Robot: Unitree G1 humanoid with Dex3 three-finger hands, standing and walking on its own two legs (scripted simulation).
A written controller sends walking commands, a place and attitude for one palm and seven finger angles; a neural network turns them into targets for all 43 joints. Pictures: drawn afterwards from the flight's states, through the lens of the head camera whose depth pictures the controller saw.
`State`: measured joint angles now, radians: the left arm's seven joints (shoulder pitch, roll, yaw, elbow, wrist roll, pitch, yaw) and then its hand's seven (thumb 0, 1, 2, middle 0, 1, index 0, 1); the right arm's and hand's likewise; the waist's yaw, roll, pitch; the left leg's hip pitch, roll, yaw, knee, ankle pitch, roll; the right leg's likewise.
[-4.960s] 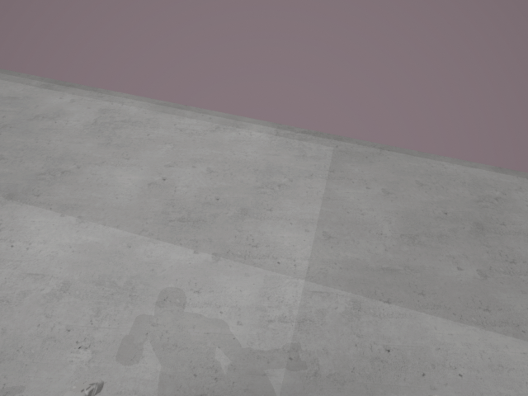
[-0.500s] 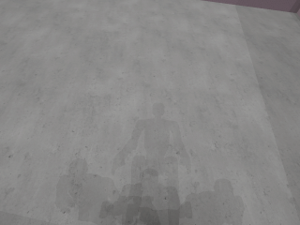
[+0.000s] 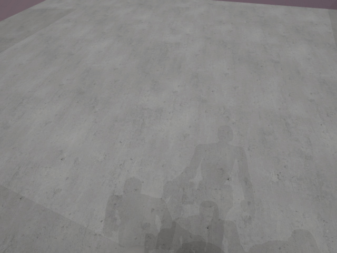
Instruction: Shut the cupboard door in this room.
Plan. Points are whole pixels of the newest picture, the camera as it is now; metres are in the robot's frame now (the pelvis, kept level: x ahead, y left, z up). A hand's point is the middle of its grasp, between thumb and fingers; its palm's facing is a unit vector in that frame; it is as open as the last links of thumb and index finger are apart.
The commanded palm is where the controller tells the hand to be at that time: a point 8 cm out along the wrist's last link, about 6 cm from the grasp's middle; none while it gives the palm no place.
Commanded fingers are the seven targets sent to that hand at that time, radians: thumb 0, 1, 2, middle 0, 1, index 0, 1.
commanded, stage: turn or walk to find it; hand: left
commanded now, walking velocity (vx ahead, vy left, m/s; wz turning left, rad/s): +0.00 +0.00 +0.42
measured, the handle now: out of the picture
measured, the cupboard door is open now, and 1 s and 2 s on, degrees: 87 87 87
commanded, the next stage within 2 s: none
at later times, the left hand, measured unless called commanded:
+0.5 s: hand out of the picture -0.02 +0.30 -0.18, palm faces +0.26 -0.94 -0.21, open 7.4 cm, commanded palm none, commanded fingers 0.00 0.90 0.90 -0.20 -0.30 -0.20 -0.30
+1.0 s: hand out of the picture -0.02 +0.24 -0.15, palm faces +0.38 -0.88 -0.26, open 7.4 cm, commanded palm none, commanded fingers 0.00 0.90 0.90 -0.20 -0.30 -0.20 -0.30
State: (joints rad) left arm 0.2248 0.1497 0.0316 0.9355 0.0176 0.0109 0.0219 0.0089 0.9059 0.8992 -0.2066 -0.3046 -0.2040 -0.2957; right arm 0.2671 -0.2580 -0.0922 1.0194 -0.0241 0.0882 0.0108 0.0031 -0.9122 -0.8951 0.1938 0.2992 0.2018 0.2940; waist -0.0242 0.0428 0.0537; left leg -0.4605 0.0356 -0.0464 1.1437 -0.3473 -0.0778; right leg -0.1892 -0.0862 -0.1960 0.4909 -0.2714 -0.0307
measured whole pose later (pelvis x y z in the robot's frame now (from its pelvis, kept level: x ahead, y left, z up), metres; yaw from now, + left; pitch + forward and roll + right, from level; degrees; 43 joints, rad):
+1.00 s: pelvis -0.05 +0.02 +0.00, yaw +23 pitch -1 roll +1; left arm 0.15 0.17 0.04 0.92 0.01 0.03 0.03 0.01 0.91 0.90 -0.20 -0.30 -0.20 -0.30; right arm 0.31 -0.22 -0.09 1.01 -0.02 0.07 0.00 0.00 -0.91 -0.89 0.20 0.30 0.21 0.29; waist -0.05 0.05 0.03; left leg -0.45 -0.10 -0.10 0.86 -0.40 -0.02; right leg -0.20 -0.02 -0.05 0.50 -0.29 -0.02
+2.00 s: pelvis -0.09 -0.02 +0.00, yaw +49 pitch -2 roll +3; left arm 0.20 0.15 0.03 0.92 0.01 0.02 0.02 0.01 0.91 0.90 -0.21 -0.30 -0.20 -0.30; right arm 0.27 -0.25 -0.09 1.00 -0.02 0.08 0.01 0.00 -0.91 -0.89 0.20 0.30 0.20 0.29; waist -0.03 0.07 0.05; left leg -0.49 -0.02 -0.06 1.17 -0.35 -0.05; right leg -0.21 -0.07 -0.15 0.52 -0.28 -0.04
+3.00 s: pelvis -0.12 -0.06 -0.01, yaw +73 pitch -1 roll +2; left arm 0.15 0.17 0.04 0.91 0.01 0.02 0.02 0.01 0.91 0.90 -0.20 -0.30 -0.20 -0.30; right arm 0.28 -0.23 -0.08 1.00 -0.02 0.07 0.00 0.00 -0.91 -0.89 0.20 0.30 0.21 0.29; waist -0.04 0.05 0.05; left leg -0.43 -0.07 -0.08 0.88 -0.44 -0.02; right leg -0.24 -0.05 -0.08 0.56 -0.30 -0.02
